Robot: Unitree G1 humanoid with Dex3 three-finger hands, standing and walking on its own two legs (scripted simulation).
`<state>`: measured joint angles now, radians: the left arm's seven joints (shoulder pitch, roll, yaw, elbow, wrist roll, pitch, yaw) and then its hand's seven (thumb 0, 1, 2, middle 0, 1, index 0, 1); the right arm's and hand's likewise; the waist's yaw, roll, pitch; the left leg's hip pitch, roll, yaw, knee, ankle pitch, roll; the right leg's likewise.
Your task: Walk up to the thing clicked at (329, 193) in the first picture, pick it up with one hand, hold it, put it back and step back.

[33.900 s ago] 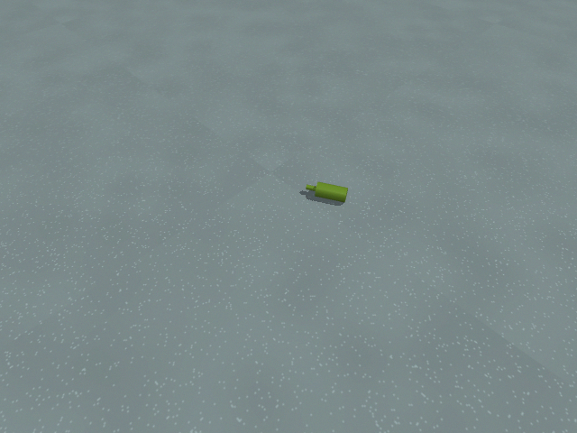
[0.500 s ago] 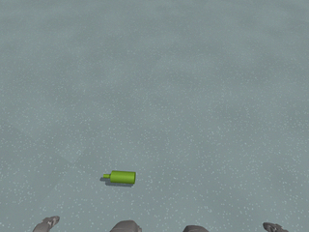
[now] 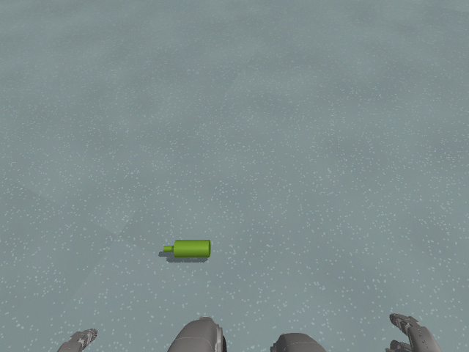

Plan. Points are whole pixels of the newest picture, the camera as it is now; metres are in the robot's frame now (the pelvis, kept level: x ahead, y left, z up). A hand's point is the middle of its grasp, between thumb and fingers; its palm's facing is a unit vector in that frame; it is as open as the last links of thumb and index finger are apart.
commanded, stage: step back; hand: left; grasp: from above
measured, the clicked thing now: (186, 248) +0.54 +0.23 -0.71
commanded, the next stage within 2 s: none
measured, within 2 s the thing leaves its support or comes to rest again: neither
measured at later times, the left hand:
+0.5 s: hand out of the picture -0.04 +0.29 -0.14, palm faces +0.05 -0.94 -0.35, open 7.3 cm
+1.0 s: hand out of the picture -0.20 +0.27 -0.12, palm faces +0.02 -0.90 -0.44, open 7.3 cm
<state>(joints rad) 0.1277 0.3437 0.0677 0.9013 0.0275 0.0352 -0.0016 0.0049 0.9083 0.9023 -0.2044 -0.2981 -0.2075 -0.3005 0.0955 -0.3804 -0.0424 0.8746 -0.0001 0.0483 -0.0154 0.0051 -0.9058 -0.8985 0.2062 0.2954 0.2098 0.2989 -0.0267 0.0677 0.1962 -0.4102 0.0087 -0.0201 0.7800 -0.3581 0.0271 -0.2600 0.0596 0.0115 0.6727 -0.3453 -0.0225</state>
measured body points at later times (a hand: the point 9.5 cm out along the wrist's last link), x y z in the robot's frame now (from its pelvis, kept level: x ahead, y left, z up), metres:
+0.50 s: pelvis -0.14 +0.02 +0.02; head -0.09 +0.05 +0.46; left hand -0.04 +0.34 -0.11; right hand -0.04 -0.28 -0.09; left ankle -0.11 +0.14 -0.72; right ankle -0.16 -0.13 -0.62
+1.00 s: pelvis -0.31 +0.00 +0.01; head -0.26 -0.02 +0.45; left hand -0.20 +0.32 -0.09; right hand -0.23 -0.32 -0.12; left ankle -0.36 +0.12 -0.68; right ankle -0.24 -0.12 -0.72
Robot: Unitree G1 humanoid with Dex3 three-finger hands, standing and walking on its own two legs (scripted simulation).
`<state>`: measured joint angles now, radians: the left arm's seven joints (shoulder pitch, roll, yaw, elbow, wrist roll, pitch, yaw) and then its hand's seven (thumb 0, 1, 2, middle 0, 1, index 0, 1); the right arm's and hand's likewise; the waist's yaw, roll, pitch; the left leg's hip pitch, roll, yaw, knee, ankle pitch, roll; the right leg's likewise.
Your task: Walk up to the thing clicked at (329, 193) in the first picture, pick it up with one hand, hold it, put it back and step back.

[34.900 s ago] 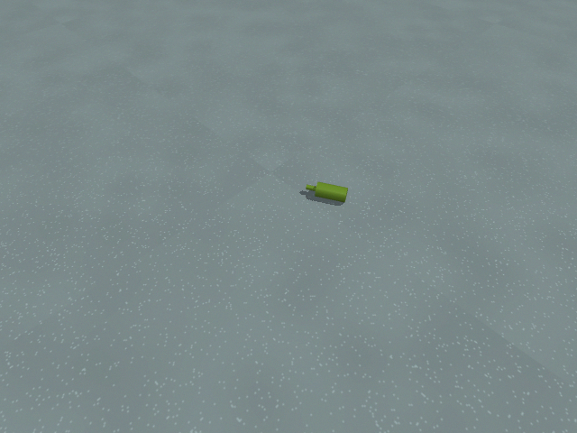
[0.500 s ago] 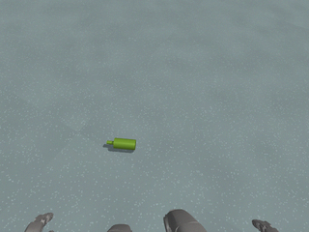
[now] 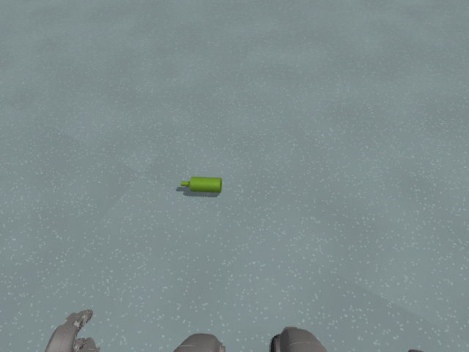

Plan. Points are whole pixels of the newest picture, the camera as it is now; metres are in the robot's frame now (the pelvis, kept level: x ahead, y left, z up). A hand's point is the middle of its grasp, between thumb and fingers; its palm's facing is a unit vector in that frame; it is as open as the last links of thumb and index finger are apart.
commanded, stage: step back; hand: left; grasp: from above
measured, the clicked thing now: (201, 184) +0.86 +0.20 -0.72
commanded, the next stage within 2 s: stand in 1.58 s
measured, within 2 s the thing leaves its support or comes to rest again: neither
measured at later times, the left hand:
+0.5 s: hand out of the picture -0.12 +0.25 -0.16, palm faces -0.07 -0.92 -0.38, open 7.3 cm
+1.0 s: hand out of the picture -0.14 +0.26 -0.13, palm faces +0.00 -0.93 -0.36, open 7.3 cm
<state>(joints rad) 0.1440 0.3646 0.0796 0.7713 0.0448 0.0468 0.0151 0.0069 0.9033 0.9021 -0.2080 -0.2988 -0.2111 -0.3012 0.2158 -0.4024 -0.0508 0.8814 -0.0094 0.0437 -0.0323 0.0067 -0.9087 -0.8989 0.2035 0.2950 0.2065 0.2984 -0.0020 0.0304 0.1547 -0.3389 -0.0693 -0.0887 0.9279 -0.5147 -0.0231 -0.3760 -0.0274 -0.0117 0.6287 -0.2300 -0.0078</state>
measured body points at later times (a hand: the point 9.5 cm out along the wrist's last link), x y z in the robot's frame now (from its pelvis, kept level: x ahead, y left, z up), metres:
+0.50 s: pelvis -0.19 -0.02 -0.01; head -0.16 -0.02 +0.44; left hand -0.12 +0.30 -0.13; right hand -0.07 -0.34 -0.11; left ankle -0.05 +0.11 -0.72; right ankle -0.23 -0.14 -0.73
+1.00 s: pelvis -0.22 -0.02 +0.01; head -0.21 -0.01 +0.46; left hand -0.14 +0.31 -0.11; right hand -0.20 -0.33 -0.10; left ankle -0.23 +0.11 -0.72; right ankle -0.18 -0.15 -0.69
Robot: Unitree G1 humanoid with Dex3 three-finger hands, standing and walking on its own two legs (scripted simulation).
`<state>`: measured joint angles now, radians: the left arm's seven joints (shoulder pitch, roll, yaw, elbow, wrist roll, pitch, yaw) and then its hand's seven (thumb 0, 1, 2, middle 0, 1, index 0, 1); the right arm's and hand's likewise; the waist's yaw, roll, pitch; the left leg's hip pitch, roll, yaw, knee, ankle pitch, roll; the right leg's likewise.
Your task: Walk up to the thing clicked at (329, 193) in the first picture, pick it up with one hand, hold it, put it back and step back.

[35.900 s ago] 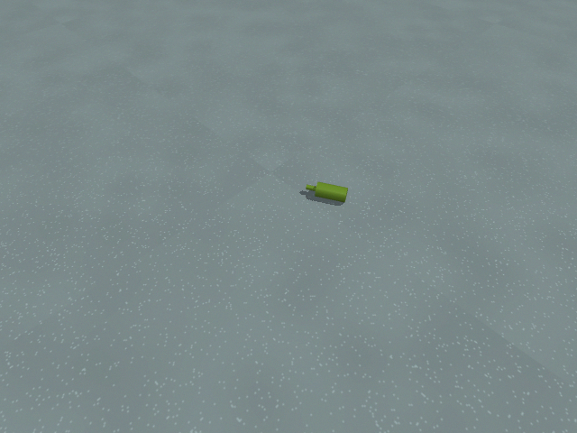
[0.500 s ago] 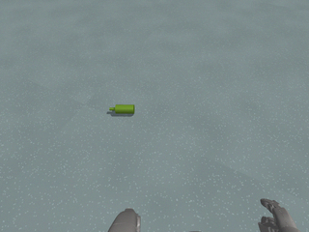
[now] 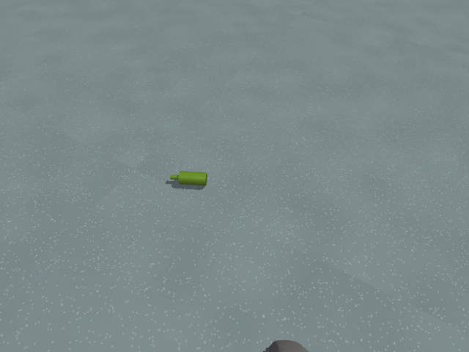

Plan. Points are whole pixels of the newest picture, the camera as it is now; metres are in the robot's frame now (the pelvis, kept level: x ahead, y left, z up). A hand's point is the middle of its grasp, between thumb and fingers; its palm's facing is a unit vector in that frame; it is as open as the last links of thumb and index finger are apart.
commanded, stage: step back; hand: left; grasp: from above
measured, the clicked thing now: (188, 178) +1.08 +0.22 -0.73
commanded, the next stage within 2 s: stand in 0.58 s
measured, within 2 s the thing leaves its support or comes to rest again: neither
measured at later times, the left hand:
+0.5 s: hand out of the picture +0.14 +0.26 -0.16, palm faces +0.08 -0.92 -0.37, open 7.3 cm
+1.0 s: hand out of the picture +0.13 +0.24 -0.15, palm faces +0.01 -0.95 -0.32, open 7.3 cm
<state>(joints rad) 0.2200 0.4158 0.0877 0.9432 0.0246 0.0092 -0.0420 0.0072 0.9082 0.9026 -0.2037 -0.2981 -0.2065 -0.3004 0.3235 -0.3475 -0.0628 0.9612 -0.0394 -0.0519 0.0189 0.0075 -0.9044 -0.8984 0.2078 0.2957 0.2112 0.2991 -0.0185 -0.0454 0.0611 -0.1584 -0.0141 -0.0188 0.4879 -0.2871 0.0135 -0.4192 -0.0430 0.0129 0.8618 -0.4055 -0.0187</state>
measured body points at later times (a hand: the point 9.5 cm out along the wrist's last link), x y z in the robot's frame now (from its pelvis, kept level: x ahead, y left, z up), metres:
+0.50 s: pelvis +0.05 -0.01 -0.01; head +0.08 -0.01 +0.44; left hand +0.14 +0.31 -0.13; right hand +0.13 -0.31 -0.14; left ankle +0.06 +0.12 -0.74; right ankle +0.08 -0.14 -0.74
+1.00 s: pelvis +0.06 -0.01 +0.01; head +0.06 +0.00 +0.46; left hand +0.13 +0.29 -0.12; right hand +0.19 -0.29 -0.11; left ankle +0.05 +0.12 -0.74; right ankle +0.08 -0.14 -0.74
